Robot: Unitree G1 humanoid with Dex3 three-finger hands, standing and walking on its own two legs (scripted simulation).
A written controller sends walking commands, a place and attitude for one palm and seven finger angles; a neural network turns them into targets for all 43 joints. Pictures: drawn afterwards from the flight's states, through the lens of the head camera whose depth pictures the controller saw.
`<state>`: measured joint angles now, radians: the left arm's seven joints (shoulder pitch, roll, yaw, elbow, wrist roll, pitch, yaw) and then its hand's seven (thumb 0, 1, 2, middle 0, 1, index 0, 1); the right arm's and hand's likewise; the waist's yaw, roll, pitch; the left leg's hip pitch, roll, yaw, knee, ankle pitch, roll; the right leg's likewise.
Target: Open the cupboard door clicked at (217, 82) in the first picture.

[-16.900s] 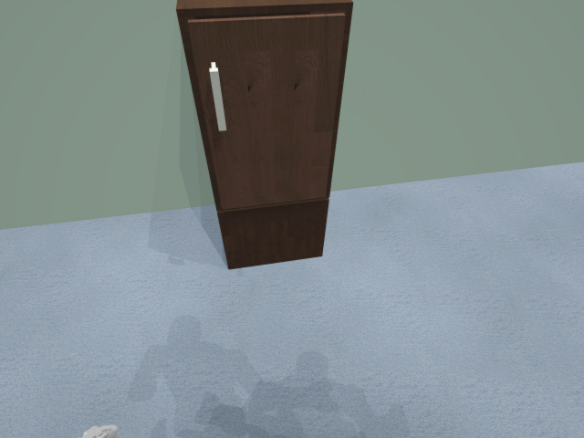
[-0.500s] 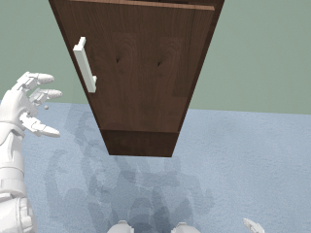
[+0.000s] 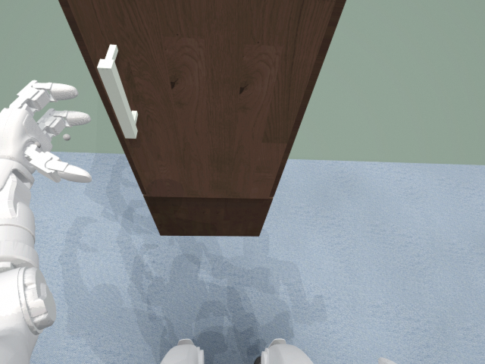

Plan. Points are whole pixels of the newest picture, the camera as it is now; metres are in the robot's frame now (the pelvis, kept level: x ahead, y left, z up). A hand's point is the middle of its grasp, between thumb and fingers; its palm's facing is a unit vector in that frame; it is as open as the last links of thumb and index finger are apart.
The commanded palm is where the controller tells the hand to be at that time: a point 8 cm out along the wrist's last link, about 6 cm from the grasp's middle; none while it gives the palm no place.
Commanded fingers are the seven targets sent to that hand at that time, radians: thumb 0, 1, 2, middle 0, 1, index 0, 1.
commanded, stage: move the hooked fingers beside the handle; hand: left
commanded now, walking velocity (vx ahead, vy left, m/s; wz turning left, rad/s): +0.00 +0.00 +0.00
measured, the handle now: (122, 95) +0.54 +0.20 +0.08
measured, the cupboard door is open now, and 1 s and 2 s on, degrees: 0 0 0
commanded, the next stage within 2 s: slide the fingers in behind the handle in 1.14 s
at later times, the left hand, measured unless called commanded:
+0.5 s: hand (74, 114) +0.49 +0.27 +0.09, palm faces -0.02 -1.00 -0.02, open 14.0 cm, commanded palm +0.47 +0.32 +0.08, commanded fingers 0.00 -0.50 0.30 -0.30 -1.20 -0.30 -1.20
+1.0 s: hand (76, 126) +0.47 +0.26 +0.09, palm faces -0.03 -1.00 +0.01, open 14.0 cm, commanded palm +0.45 +0.31 +0.08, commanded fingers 0.00 -0.50 0.30 -0.30 -1.20 -0.30 -1.20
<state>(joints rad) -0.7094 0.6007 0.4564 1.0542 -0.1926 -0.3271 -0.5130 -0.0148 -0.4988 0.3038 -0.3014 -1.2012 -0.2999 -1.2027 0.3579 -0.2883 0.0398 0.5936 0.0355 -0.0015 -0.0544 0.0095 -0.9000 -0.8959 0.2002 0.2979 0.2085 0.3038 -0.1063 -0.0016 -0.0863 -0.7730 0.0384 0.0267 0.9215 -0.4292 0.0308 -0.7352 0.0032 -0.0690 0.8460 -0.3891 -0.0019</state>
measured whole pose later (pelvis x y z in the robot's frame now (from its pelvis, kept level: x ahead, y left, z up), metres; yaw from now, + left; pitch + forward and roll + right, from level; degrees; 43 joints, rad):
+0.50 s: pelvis +0.00 +0.00 -0.01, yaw -2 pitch +20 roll -3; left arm -0.87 0.76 0.53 1.21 -0.13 -0.31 -0.53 -0.01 -0.50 0.30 -0.30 -1.20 -0.30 -1.20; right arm 0.43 -0.30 0.05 0.58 0.02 0.07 -0.05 0.01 -0.90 -0.90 0.20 0.30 0.21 0.30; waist -0.17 0.01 -0.08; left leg -0.88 0.07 0.03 0.97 -0.44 0.03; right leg -0.84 0.03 -0.06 0.88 -0.39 -0.01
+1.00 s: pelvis +0.00 +0.00 -0.01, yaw +0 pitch +18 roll -4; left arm -0.82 0.63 0.45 1.16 -0.15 -0.33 -0.48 -0.01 -0.50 0.30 -0.30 -1.20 -0.30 -1.20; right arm 0.35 -0.28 0.05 0.56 0.03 0.07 -0.04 0.01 -0.90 -0.90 0.20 0.30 0.21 0.30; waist -0.13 0.00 -0.10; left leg -0.84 0.04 0.02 0.97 -0.45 0.04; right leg -0.80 0.01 -0.07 0.88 -0.40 0.00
